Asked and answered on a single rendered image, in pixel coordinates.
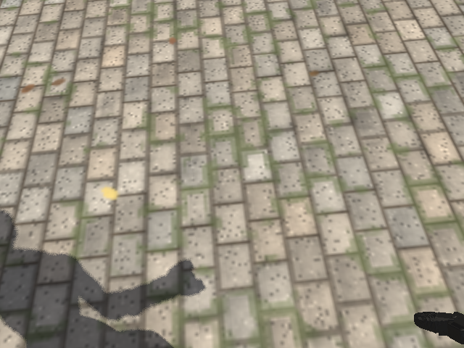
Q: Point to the right robot hand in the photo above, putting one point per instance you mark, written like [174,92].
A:
[446,324]

